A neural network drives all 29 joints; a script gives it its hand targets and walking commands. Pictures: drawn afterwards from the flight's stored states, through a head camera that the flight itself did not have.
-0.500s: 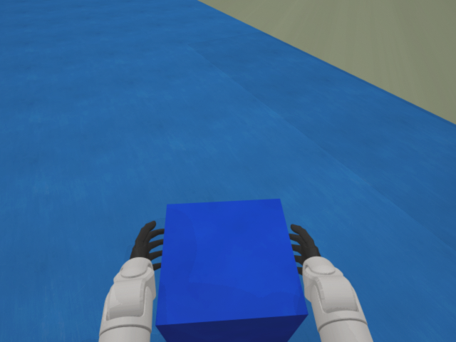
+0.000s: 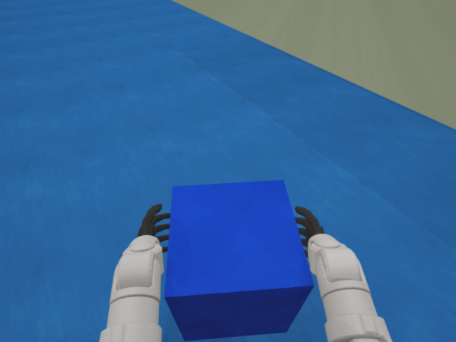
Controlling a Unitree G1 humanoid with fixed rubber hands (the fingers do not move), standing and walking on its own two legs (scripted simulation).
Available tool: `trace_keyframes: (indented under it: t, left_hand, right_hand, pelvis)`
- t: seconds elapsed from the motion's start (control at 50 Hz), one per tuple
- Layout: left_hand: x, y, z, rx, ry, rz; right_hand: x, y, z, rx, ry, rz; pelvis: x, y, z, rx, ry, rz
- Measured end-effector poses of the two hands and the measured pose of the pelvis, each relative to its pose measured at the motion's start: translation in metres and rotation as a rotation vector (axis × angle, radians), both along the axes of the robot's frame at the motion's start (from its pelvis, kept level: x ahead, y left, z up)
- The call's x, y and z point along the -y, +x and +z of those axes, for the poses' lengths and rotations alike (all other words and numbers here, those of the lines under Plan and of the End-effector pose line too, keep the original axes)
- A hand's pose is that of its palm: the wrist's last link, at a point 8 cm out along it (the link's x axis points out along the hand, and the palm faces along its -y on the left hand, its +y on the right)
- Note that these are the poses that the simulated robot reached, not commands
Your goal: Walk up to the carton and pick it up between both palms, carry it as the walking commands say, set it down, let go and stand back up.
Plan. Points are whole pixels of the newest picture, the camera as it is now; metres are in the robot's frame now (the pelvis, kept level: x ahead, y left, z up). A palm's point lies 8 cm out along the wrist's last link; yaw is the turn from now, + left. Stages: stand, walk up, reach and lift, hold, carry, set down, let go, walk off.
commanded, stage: reach and lift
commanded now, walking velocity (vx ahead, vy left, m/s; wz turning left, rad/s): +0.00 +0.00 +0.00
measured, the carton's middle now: (232, 263) +0.30 +0.01 -0.02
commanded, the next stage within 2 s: hold in 0.98 s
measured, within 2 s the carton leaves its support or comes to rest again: neither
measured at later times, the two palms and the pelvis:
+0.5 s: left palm (151, 234) +0.31 +0.16 +0.05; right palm (316, 246) +0.30 -0.14 +0.04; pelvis +0.02 +0.02 +0.00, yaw +0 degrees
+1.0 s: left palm (151, 245) +0.29 +0.16 +0.05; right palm (319, 254) +0.29 -0.14 +0.04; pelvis +0.02 +0.01 +0.00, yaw +0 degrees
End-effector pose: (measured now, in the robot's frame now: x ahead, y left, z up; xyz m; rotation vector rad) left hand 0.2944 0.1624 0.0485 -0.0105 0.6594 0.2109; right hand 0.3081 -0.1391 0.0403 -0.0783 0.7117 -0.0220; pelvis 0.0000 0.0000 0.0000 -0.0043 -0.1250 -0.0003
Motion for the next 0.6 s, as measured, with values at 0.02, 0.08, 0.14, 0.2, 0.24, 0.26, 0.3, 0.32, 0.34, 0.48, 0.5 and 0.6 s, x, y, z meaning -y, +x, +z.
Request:
trace_keyframes:
  t: [0.02,0.08,0.14,0.2,0.24,0.26,0.3,0.32,0.34,0.48,0.5,0.6]
  left_hand:
    - [0.001,0.001,-0.001,-0.005,0.002,-0.007]
    - [0.004,0.007,-0.002,-0.018,0.007,-0.034]
    - [0.007,0.012,0.003,0.004,0.015,-0.053]
    - [0.008,0.016,0.007,0.009,0.014,-0.060]
    - [0.007,0.018,0.007,0.007,0.006,-0.063]
    - [0.007,0.019,0.007,0.009,0.005,-0.064]
    - [0.006,0.020,0.008,0.013,0.006,-0.067]
    - [0.005,0.020,0.009,0.015,0.005,-0.067]
    - [0.005,0.021,0.009,0.018,0.005,-0.066]
    - [0.001,0.019,0.005,-0.003,-0.001,-0.072]
    - [0.001,0.019,0.003,-0.010,0.000,-0.075]
    - [0.005,0.020,0.000,-0.016,0.015,-0.097]
  right_hand:
    - [0.001,-0.001,-0.001,-0.006,0.003,-0.008]
    - [0.005,-0.003,-0.003,-0.016,-0.010,-0.024]
    - [0.007,-0.003,0.001,0.005,-0.012,-0.036]
    - [0.008,-0.001,0.004,0.010,0.002,-0.055]
    - [0.007,0.000,0.006,0.009,-0.006,-0.057]
    - [0.007,0.001,0.008,0.010,-0.010,-0.057]
    - [0.006,0.002,0.010,0.014,-0.007,-0.060]
    - [0.006,0.003,0.010,0.016,-0.006,-0.062]
    - [0.005,0.003,0.011,0.018,-0.004,-0.063]
    - [0.002,-0.004,0.003,-0.003,0.008,-0.082]
    - [0.002,-0.005,0.002,-0.009,0.006,-0.082]
    - [0.005,-0.008,-0.003,-0.014,-0.001,-0.088]
  pelvis:
    - [0.000,-0.001,0.000,0.000,0.000,0.001]
    - [-0.001,-0.004,-0.002,-0.003,-0.001,-0.001]
    - [-0.003,-0.002,-0.003,-0.015,-0.002,-0.007]
    - [-0.005,0.001,-0.002,-0.018,-0.002,-0.010]
    - [-0.007,0.003,-0.002,-0.018,-0.002,-0.010]
    - [-0.008,0.004,-0.002,-0.017,-0.001,-0.011]
    - [-0.010,0.008,-0.001,-0.021,-0.001,-0.008]
    - [-0.011,0.009,-0.001,-0.023,-0.002,-0.007]
    - [-0.012,0.011,0.000,-0.023,-0.002,-0.007]
    - [-0.017,0.018,0.002,-0.016,-0.002,-0.007]
    - [-0.018,0.019,0.002,-0.014,-0.002,-0.006]
    - [-0.020,0.019,0.002,-0.014,-0.003,-0.006]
